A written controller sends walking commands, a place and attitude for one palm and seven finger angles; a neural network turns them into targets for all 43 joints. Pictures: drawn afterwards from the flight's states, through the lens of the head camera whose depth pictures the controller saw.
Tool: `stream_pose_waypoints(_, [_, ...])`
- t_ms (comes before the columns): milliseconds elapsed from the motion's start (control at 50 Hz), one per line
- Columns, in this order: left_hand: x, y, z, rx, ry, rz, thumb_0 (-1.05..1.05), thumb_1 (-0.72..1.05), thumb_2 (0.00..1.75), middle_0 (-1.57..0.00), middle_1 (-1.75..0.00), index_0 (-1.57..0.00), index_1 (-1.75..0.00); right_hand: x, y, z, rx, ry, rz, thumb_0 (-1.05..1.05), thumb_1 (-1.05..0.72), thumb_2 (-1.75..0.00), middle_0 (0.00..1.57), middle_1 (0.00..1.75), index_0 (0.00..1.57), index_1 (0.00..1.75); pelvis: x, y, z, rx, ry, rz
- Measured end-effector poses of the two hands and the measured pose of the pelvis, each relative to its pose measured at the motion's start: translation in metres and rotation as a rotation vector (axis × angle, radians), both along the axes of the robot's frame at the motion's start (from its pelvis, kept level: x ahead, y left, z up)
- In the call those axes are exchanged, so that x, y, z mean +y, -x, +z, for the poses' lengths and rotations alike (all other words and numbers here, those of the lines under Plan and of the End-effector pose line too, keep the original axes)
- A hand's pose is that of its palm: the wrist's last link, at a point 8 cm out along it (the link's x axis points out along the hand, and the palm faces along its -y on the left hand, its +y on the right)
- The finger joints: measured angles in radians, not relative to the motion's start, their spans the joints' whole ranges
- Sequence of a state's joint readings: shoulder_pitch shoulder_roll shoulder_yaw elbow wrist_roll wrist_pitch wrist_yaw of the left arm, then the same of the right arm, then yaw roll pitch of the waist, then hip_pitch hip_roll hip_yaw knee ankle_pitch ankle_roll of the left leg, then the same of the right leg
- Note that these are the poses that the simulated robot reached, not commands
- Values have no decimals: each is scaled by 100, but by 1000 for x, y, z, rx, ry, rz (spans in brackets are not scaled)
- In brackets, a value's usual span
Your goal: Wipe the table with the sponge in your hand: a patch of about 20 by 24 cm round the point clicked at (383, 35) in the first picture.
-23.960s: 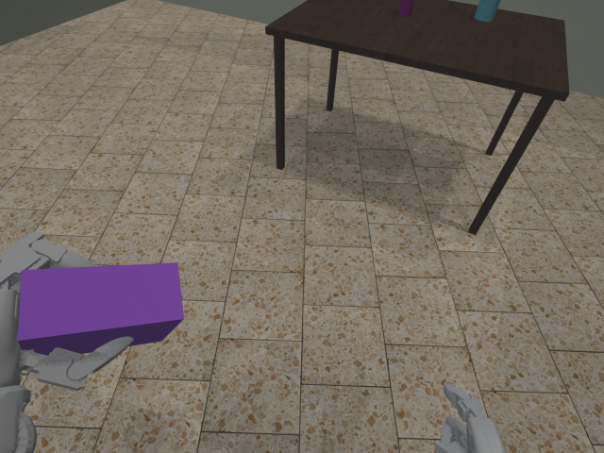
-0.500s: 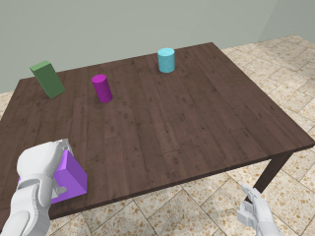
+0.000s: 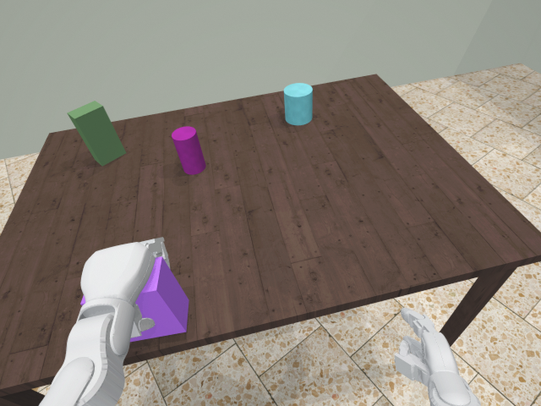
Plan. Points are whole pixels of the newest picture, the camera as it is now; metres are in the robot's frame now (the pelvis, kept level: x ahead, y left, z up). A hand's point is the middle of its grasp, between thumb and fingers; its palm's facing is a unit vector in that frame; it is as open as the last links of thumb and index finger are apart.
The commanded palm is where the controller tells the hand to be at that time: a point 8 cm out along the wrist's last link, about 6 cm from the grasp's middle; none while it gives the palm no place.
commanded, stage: move the sponge above the wiping area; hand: left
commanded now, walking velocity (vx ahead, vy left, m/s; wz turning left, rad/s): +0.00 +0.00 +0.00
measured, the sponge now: (147, 308) +0.24 +0.25 +0.01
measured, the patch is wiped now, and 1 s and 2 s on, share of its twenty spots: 0.00 0.00 0.00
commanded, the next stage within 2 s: none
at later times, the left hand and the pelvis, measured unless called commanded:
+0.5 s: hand (136, 291) +0.23 +0.24 +0.07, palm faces +0.00 -0.08 -1.00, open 9.7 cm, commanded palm +0.22 +0.25 +0.14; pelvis +0.00 -0.01 +0.00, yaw -1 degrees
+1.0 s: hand (117, 275) +0.25 +0.27 +0.08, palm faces +0.10 -0.06 -0.99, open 9.7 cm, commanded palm +0.21 +0.27 +0.14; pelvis +0.00 +0.00 +0.00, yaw -1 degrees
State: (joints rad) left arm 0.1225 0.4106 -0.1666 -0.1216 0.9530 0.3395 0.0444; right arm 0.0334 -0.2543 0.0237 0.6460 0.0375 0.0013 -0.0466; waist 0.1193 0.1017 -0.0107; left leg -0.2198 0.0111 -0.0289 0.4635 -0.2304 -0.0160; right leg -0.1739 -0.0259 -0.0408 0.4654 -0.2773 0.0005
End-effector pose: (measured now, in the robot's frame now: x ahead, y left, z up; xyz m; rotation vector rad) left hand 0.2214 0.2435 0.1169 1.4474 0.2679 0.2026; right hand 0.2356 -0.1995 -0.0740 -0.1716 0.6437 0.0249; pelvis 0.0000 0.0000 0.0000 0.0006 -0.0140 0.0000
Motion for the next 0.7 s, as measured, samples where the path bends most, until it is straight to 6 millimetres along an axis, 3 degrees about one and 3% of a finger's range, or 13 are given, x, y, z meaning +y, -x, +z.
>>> stream_pose_waypoints(80, [-6,-5,8,-53,-31,-36,-1,-46,104,-77,-134,-78,-134,3,1,1,7,-8,3,1,-91,-90,20,30,20,30,-3,0,0,-4,-1,-11])
stream_pose_waypoints(200, [22,-6,22,-102,-55,115,-1,-46,104,-77,-134,-78,-134,-2,4,2,23,-20,-6,1,-90,-90,20,30,20,30,-8,0,1,-12,-2,-16])
stream_pose_waypoints(280, [32,2,16,-34,-29,182,-1,-46,104,-77,-134,-78,-134,-12,3,2,17,-10,-13,2,-90,-90,20,30,20,30,-9,0,1,-14,-1,-8])
stream_pose_waypoints(400, [10,11,-6,74,14,55,-1,-46,104,-76,-134,-78,-134,-21,2,2,0,35,-15,1,-91,-90,20,30,20,30,-9,1,0,-9,0,1])
stream_pose_waypoints(500, [-3,8,5,-27,-33,-54,-1,-46,104,-77,-134,-78,-134,-21,6,0,9,47,-28,1,-91,-90,20,30,20,30,-11,-1,0,-9,3,-10])
stream_pose_waypoints(620, [29,0,26,-125,-65,106,-1,-46,104,-77,-134,-78,-134,-20,13,-3,36,7,-51,2,-91,-90,20,30,20,30,-12,-1,0,-15,1,-18])
stream_pose_waypoints(700, [45,3,20,-48,-39,199,-1,-46,104,-76,-134,-78,-135,-22,13,-3,34,2,-51,2,-91,-90,20,30,20,30,-10,0,0,-13,0,-10])
